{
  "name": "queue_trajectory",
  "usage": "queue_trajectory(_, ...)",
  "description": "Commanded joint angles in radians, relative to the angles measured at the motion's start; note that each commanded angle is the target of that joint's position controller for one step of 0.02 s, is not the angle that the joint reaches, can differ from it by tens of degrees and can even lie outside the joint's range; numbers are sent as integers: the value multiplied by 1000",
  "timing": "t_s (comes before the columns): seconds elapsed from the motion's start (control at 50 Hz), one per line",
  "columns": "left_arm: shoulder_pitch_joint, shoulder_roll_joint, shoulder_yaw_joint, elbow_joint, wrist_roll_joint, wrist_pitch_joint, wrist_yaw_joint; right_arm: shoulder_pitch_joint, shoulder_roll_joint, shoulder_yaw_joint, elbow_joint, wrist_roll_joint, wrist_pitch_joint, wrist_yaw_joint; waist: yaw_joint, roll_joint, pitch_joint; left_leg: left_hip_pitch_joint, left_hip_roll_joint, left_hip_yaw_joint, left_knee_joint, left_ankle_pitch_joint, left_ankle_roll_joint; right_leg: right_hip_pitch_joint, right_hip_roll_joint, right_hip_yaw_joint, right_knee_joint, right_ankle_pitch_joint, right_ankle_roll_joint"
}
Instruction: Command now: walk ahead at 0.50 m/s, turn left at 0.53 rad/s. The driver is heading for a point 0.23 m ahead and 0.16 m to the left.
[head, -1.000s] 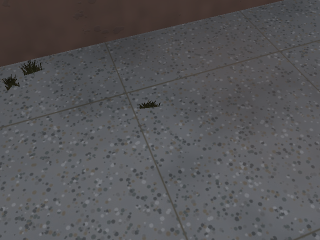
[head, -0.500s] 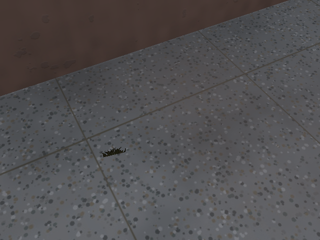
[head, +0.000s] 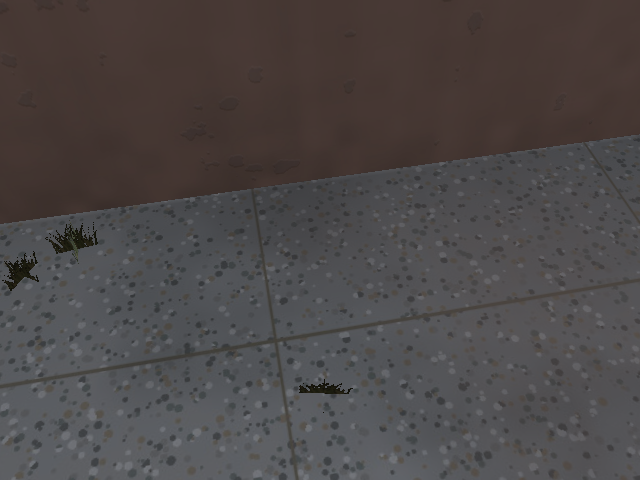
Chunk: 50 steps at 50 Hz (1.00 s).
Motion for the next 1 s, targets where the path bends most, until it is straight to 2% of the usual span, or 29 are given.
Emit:
queue_trajectory(0.02, 21, 137, 28, -31, 1, -8, 8, -126, -21, 9, -100, -4, -14, 11, 8, -102, 70, 4, -16, 60, -108, 6, 29, -15, -292, 58, -63, 470, -86)
queue_trajectory(0.06, 31, 148, 31, -20, 4, 4, 14, -137, -30, 6, -112, -7, -14, 10, 2, -106, 65, 34, -42, 88, -151, -64, 62, 46, -305, 28, -3, 617, -76)
queue_trajectory(0.1, 23, 171, 36, -13, 6, 16, 20, -81, -41, -1, -99, -14, -15, 1, -30, -128, 29, 138, -109, 124, -176, -169, 100, 75, -305, -1, 144, 953, -66)
queue_trajectory(0.12, 21, 182, 39, -8, 5, 26, 22, 9, -51, -9, -72, -19, -23, -6, -65, -132, -17, 231, -151, 128, -205, -194, 120, 74, -299, -4, 288, 1065, -63)
queue_trajectory(0.14, 14, 186, 39, -10, -3, 33, 21, 150, -69, -22, -25, -29, -39, -16, -124, -111, -94, 408, -178, 106, -299, -111, 144, 15, -279, -11, 491, 988, -43)
queue_trajectory(0.16, 3, 162, 30, -32, -13, 31, 18, 282, -139, -46, 13, -43, -51, -32, -184, -44, -192, 666, -61, -38, -339, 48, 189, -187, -238, -13, 770, 650, -8)
queue_trajectory(0.18, 105, 28, 0, -87, -38, 30, 1, 241, -269, -73, -6, -33, -51, -43, -87, 212, -326, 1013, 324, -522, -294, 578, 376, -608, -45, 27, 1173, -372, 50)
queue_trajectory(0.2, 20, 136, 25, -78, -22, 35, 8, 322, -244, -72, -5, 21, -37, -55, -151, -1, -419, 972, 327, -546, -348, 748, 393, -607, -35, 234, 1227, -294, 52)
queue_trajectory(0.22, -46, 100, 16, -95, -36, 31, 9, 226, -208, -58, 2, 27, -37, -66, -114, 19, -272, 849, 295, -386, -382, 779, 361, -642, -81, 262, 1192, -203, 46)
queue_trajectory(0.24, -61, 90, 10, -86, -27, 27, 10, 159, -130, -37, 0, 32, -39, -66, -82, -17, -154, 710, 237, -302, -428, 705, 298, -625, -108, 261, 1089, -155, 42)
queue_trajectory(0.26, -69, 97, 16, -75, -9, 37, 10, 110, -92, -24, -2, 35, -41, -69, -51, -26, -88, 611, 186, -239, -466, 649, 249, -584, -124, 263, 1021, -129, 43)
queue_trajectory(0.28, -32, 96, 17, -63, 8, 57, 7, 74, -66, -12, -3, 38, -42, -72, -16, -18, -74, 525, 153, -185, -498, 634, 226, -509, -123, 260, 974, -111, 49)
queue_trajectory(0.3, -12, 85, 19, -53, 14, 75, 5, 72, -63, -6, 1, 33, -49, -70, -1, -20, -83, 483, 138, -154, -507, 660, 213, -454, -112, 257, 936, -97, 51)
queue_trajectory(0.32, 5, 71, 18, -47, 12, 87, 2, 81, -76, -6, 11, 27, -58, -67, 11, -24, -97, 473, 125, -131, -508, 713, 210, -430, -97, 249, 907, -81, 55)
queue_trajectory(0.34, 16, 56, 16, -40, 7, 93, 1, 84, -90, -8, 19, 21, -64, -66, 22, -16, -105, 464, 115, -107, -510, 735, 207, -419, -90, 245, 870, -60, 58)
queue_trajectory(0.38, -3, 46, 15, -34, 6, 101, 1, 87, -89, -1, 32, 16, -69, -65, 22, 8, -110, 469, 95, -74, -513, 716, 187, -422, -87, 243, 781, -10, 59)
queue_trajectory(0.46, -97, 50, 10, -38, 4, 112, 10, 114, -77, 11, 64, 12, -58, -70, -14, 55, -96, 474, 77, -62, -517, 552, 156, -391, -85, 235, 586, 50, 56)
queue_trajectory(0.56, -130, 49, 5, -13, -1, 115, 30, 127, -65, 23, 101, 4, -40, -80, -36, 52, -53, 457, 115, -141, -506, 293, 170, -302, -74, 239, 398, -18, 38)
queue_trajectory(0.58, -115, 41, 1, -1, -1, 111, 33, 114, -61, 25, 106, 9, -36, -84, -23, 40, -42, 448, 112, -152, -490, 236, 159, -261, -71, 237, 311, 1, 30)
queue_trajectory(0.6, -95, 34, -5, 12, 2, 103, 36, 106, -61, 27, 112, 16, -34, -87, -3, 9, -31, 420, 97, -156, -471, 153, 127, -185, -82, 248, 170, 125, 23)
queue_trajectory(0.62, -70, 70, -1, 28, 10, 90, 40, 125, -44, 32, 114, 17, -35, -88, -12, -40, -42, 385, 65, -162, -450, 60, 85, -101, -148, 320, 124, 271, 14)
queue_trajectory(0.64, -65, 129, 7, 32, 15, 79, 41, 203, -33, 28, 124, 16, -36, -86, -75, -126, -48, 365, -9, -120, -419, -81, 57, -62, -239, 406, 144, 476, -13)
queue_trajectory(0.66, -123, 100, -1, 42, -7, 80, 33, 259, 5, 36, 164, 28, -23, -87, -98, -200, -39, 451, -62, -85, -477, -215, 40, -180, -257, 427, 133, 440, -61)
queue_trajectory(0.68, -152, 47, -13, 37, -7, 79, 23, 231, -19, 34, 180, 22, -16, -92, -81, -161, -5, 508, -53, -97, -501, -184, 30, -242, -222, 409, 112, 339, -39)
queue_trajectory(0.7, -155, 38, -15, 42, -9, 77, 19, 193, -42, 26, 181, 21, -14, -93, -61, -136, 8, 528, -40, -108, -503, -130, 31, -252, -182, 373, 109, 290, -13)
queue_trajectory(0.72, -139, 43, -15, 57, -9, 78, 22, 172, -48, 24, 182, 23, -14, -92, -52, -128, 2, 536, -27, -115, -502, -95, 34, -237, -157, 354, 105, 271, -2)
queue_trajectory(0.76, -114, 48, -14, 84, -15, 79, 31, 166, -31, 29, 194, 23, -16, -90, -47, -110, 0, 520, -12, -121, -511, -74, 32, -198, -144, 345, 99, 258, 2)
queue_trajectory(0.82, -110, 38, -16, 105, -12, 81, 31, 171, -11, 36, 225, 25, -20, -97, -40, -59, 1, 508, -12, -117, -523, -76, 23, -167, -148, 344, 103, 276, -5)
queue_trajectory(1.0, -103, 23, -24, 162, -11, 85, 33, 194, 8, 48, 283, 24, -18, -106, -35, -40, 13, 511, -4, -114, -523, -65, 18, -163, -139, 337, 96, 266, -8)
